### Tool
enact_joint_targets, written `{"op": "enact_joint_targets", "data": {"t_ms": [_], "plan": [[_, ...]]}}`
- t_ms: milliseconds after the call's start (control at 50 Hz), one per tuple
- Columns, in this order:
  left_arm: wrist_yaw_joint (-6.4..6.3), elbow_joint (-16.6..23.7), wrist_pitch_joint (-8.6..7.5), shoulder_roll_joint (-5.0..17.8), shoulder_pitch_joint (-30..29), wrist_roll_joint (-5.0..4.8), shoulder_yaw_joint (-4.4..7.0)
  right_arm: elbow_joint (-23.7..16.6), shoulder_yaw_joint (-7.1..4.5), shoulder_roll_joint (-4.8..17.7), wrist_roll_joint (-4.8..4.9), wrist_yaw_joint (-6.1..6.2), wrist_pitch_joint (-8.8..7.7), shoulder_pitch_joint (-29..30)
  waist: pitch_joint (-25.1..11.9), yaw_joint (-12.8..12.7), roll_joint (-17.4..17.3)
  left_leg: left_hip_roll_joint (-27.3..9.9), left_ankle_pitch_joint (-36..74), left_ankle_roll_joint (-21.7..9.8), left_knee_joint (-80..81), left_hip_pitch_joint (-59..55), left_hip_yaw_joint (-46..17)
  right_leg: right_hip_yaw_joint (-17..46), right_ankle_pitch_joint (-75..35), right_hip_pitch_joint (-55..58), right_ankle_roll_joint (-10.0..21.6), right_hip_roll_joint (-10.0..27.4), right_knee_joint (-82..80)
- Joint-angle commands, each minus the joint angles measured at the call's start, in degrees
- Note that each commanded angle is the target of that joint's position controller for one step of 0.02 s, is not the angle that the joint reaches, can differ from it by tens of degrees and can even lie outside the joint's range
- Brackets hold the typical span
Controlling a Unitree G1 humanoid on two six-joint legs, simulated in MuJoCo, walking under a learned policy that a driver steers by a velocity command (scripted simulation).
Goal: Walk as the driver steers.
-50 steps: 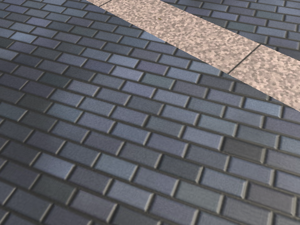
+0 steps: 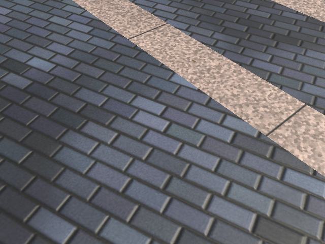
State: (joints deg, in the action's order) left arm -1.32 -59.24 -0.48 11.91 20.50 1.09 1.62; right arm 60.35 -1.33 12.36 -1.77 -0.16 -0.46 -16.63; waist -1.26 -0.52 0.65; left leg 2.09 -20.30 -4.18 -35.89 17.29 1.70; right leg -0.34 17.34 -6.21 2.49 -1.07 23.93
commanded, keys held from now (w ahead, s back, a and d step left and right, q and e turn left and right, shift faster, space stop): w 0.86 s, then w+e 0.14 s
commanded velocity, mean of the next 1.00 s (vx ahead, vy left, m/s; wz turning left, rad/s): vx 0.44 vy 0.00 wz -0.02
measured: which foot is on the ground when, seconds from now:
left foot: down 0.00-0.56, up 0.58-1.00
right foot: down 0.00-0.12, up 0.14-0.54, down 0.56-1.00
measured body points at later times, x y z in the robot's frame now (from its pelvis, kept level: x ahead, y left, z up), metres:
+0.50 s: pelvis +0.21 +0.02 -0.01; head +0.24 +0.02 +0.44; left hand +0.40 +0.24 -0.12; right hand +0.11 -0.20 -0.15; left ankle +0.05 +0.10 -0.74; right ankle +0.37 -0.08 -0.71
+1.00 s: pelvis +0.49 +0.00 +0.00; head +0.52 -0.01 +0.45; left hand +0.40 +0.22 -0.14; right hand +0.66 -0.22 -0.13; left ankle +0.66 +0.14 -0.69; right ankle +0.39 -0.06 -0.74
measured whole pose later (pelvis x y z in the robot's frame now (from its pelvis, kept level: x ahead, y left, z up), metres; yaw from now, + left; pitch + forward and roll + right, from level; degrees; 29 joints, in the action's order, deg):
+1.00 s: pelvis +0.49 +0.00 +0.00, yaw -2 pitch +0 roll -1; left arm -0.2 -61.2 -5.2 8.7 27.5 0.8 1.5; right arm 52.7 -1.9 11.0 -1.5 -1.7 -2.0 -1.5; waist 2.8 -4.3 -2.0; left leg -5.1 -0.8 -0.7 -39.1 35.5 1.6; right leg -3.2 14.8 2.5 5.4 -5.5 11.7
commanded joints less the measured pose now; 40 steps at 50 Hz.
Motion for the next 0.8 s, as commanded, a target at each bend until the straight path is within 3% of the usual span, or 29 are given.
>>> {"op": "enact_joint_targets", "data": {"t_ms": [20, 60, 80, 100, 120, 140, 160, 180, 200, 240, 300, 380, 460, 500, 520, 540, 560, 580, 600, 620, 640, 660, 700, 740, 800], "plan": [[0.22, 0.7, -1.4, 8.8, 2.0, 0.28, 2.36, -5.5, -0.9, 4.0, 0.12, -0.77, -2.54, 6.4, 10.7, -0.8, 5.6, -2.9, -2.6, -0.6, -2.1, 11.5, 0.0, 19.5, 17.4, -1.8, 10.3, 17.7, -16.1], [0.5, 0.8, -1.92, 8.7, 0.3, -0.15, 2.64, -4.8, -1.03, 2.9, 0.69, -0.89, -3.33, 3.6, 9.8, 1.1, 5.3, -1.3, 1.2, -0.7, 5.1, 2.2, 2.6, 13.9, 12.5, -5.3, 8.7, 14.3, -13.1], [0.6, 1.0, -2.02, 8.5, -0.9, -0.34, 2.72, -3.2, -1.21, 2.5, 0.91, -0.8, -3.61, -0.8, 9.1, 3.1, 4.5, 0.4, 3.9, -0.8, 9.5, -6.5, 3.7, 11.0, 10.4, -10.0, 7.7, 12.2, -9.7], [0.65, 1.3, -2.34, 7.5, -1.4, -0.16, 2.5, -1.1, -1.84, 3.6, 0.82, -0.42, -3.96, -6.8, 7.3, 5.3, 2.0, 0.1, 3.6, -1.2, 11.9, -16.8, 1.2, 7.9, 7.6, -16.0, 6.4, 9.8, -3.7], [1.19, 3.1, -2.91, 4.2, -3.6, -0.29, 1.49, 0.4, -3.1, 8.1, 0.13, 0.39, -4.51, -14.4, 4.7, 8.6, -8.9, -10.7, -7.7, -3.9, 20.8, -25.7, -15.8, 0.8, 4.7, -24.6, 3.7, 3.9, 12.6], [1.57, 5.5, -3.27, 3.0, -4.2, -0.04, 1.28, 2.2, -4.47, 13.4, 0.45, 0.49, -4.14, -21.1, 2.9, 9.2, -19.3, -22.6, -16.5, -9.6, 28.5, -29.9, -37.5, -4.6, 13.2, -35.0, 2.3, -2.3, 28.7], [1.68, 5.9, -2.99, 6.8, -7.1, 1.24, 2.24, 1.6, -3.49, 9.8, 0.17, 0.6, -3.7, -17.2, 6.2, 6.7, -9.4, -23.4, -13.8, -10.9, 26.9, -25.5, -36.4, 0.4, 13.1, -37.7, 3.4, 1.2, 37.5], [2.22, 5.7, -3.24, 5.4, -7.9, 0.95, 2.03, -0.2, -2.93, 7.9, 0.08, 0.4, -3.91, -12.2, 7.8, 4.5, -4.6, -21.2, -9.4, -9.9, 26.3, -21.8, -31.0, 2.1, 7.6, -37.7, 3.9, 3.5, 39.5], [2.69, 5.1, -3.63, 4.4, -7.6, 0.52, 1.79, -1.2, -2.58, 6.7, 0.13, 0.35, -4.3, -9.1, 7.6, 2.8, -3.0, -18.8, -4.1, -8.5, 27.3, -19.6, -25.9, 2.3, 2.8, -35.9, 3.7, 5.0, 38.9], [3.33, 4.6, -3.27, 4.2, -7.2, 1.09, 1.9, -1.3, -1.68, 4.6, 0.59, 0.68, -5.06, -7.6, 6.6, 1.2, -3.4, -15.3, 6.8, -6.6, 28.6, -18.4, -18.3, 1.0, -2.1, -33.2, 2.2, 6.2, 36.4], [3.59, 5.6, -2.2, 3.6, -10.0, 1.09, 1.83, 0.7, -1.16, 4.2, 1.01, 1.05, -5.64, -11.6, 6.0, 1.1, -4.1, -13.7, 24.0, -6.8, 27.5, -20.2, -11.9, -1.7, -4.9, -34.8, 0.0, 5.5, 34.3], [3.59, 9.8, -1.85, 2.2, -20.2, 0.56, 0.87, 1.4, -0.66, 4.0, 0.84, 1.09, -5.53, -12.5, 8.3, 2.3, -4.9, -11.5, 31.1, -6.8, 28.2, -16.8, -6.7, -4.7, -10.3, -33.1, -1.2, 4.2, 22.3], [3.18, 12.1, -1.82, 2.6, -24.5, -0.03, 0.57, 2.3, -0.81, 5.1, 0.77, 1.23, -5.63, -13.5, 9.2, 2.8, -6.1, -12.8, 37.3, -6.6, 28.0, -17.1, -5.2, -6.5, -13.6, -26.1, 1.1, 2.4, 12.0], [2.63, 11.9, -2.12, 3.9, -21.9, -0.01, 1.15, 2.4, -1.03, 5.8, 0.75, 1.35, -5.7, -12.0, 7.8, 0.6, -5.6, -13.8, 48.5, -5.8, 23.8, -19.5, -4.0, -6.6, -12.3, -21.3, 3.3, 0.9, 10.0], [2.24, 10.8, -2.39, 4.8, -17.8, 0.06, 1.69, 2.3, -1.26, 6.5, 0.69, 1.48, -5.67, -11.1, 5.5, -1.3, -5.7, -13.8, 56.4, -5.0, 18.7, -20.9, -3.2, -6.8, -10.4, -16.9, 4.4, -0.5, 9.5], [1.84, 8.5, -2.8, 5.9, -10.6, 0.07, 2.43, 2.3, -1.49, 7.1, 0.57, 1.52, -5.41, -10.3, 1.8, -4.3, -5.2, -13.1, 60.8, -4.2, 9.9, -21.2, -2.3, -7.0, -9.4, -9.8, 5.5, -2.0, 7.8], [1.32, 5.2, -3.27, 7.3, -1.1, 0.5, 3.33, 2.0, -1.52, 7.2, 0.65, 1.43, -5.15, -9.6, -2.9, -8.1, -3.8, -11.1, 55.7, -3.3, -1.9, -16.6, -0.8, -6.1, -10.3, 1.9, 6.7, -1.5, 4.8], [0.78, 3.5, -3.59, 11.9, 8.0, 1.88, 4.65, 0.7, -0.93, 4.8, 0.84, 1.15, -5.0, -10.9, -9.4, -10.1, 1.9, -7.7, 34.6, -2.6, -19.7, -5.5, 1.2, 8.4, -0.1, 15.0, 9.3, 11.3, 3.4], [1.28, 3.8, -3.33, 15.5, 7.6, 2.22, 5.28, 0.4, -0.36, -1.1, 2.37, 0.38, -4.8, -17.7, -13.9, -5.3, 13.4, 3.6, -9.9, -0.8, -39.9, 13.2, 0.1, 39.0, 6.1, 24.6, 17.3, 25.4, -6.2], [1.74, 4.4, -2.9, 13.0, 1.4, -0.09, 4.96, -0.1, -1.59, 4.2, 1.1, 0.39, -4.59, -12.7, -8.6, -4.1, 5.5, 0.1, -5.9, -2.1, -43.2, 18.0, -6.3, 40.3, 13.1, 18.2, 16.1, 22.7, -10.9], [1.87, 5.7, -3.09, 8.9, -4.7, -0.63, 3.85, -1.9, -2.0, 5.1, 0.83, 0.1, -4.76, -7.2, -0.7, -2.2, 2.4, -2.9, 0.5, -2.4, -40.9, 19.3, -5.5, 30.5, 12.1, 9.5, 14.3, 21.2, -11.8], [2.1, 5.7, -3.67, 6.0, -6.9, -0.38, 3.07, -2.5, -1.9, 4.2, 0.71, -0.03, -4.98, -4.6, 2.6, -1.0, -0.5, -4.8, 3.9, -2.3, -37.7, 17.1, -5.2, 24.3, 4.3, 3.0, 12.9, 18.7, -13.5], [1.67, 4.1, -4.6, 2.8, -6.3, -0.24, 1.96, -2.1, -1.74, 2.1, -0.42, -0.5, -3.81, -5.6, 3.3, 2.0, 0.8, -6.9, 5.6, -1.3, -32.8, 11.4, -5.0, 15.3, -5.9, -3.6, 10.2, 14.6, -14.7], [1.44, 2.5, -5.5, 3.3, -2.7, -0.16, 1.83, -2.3, -1.7, 1.0, -0.61, -0.9, -2.74, -5.4, 3.3, 2.7, 1.1, -7.1, 5.9, -0.3, -30.3, 10.8, -3.8, 11.5, -12.9, -4.7, 10.2, 13.5, -15.2], [1.31, 1.5, -5.78, 5.2, 0.7, -0.32, 2.0, -5.0, -1.69, 1.4, -0.68, -1.24, -1.76, 1.7, 5.7, 2.0, 1.2, -8.5, 10.8, 1.4, -24.5, 16.9, -2.0, 8.1, -13.7, -3.9, 10.1, 12.4, -17.7]]}}
Keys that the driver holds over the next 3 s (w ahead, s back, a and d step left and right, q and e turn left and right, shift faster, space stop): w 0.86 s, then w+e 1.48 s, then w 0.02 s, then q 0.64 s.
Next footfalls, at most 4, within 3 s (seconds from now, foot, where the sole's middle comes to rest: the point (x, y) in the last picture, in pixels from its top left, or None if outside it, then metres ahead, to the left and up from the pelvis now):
0.56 right None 0.43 -0.06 -0.78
1.12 left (145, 203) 0.74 0.11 -0.78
1.66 right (199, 167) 0.95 -0.15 -0.78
2.22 left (206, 115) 1.32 -0.22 -0.78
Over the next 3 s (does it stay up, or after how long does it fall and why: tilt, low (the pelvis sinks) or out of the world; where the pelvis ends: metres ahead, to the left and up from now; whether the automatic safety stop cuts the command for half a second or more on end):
stays up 1.26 -0.34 -0.01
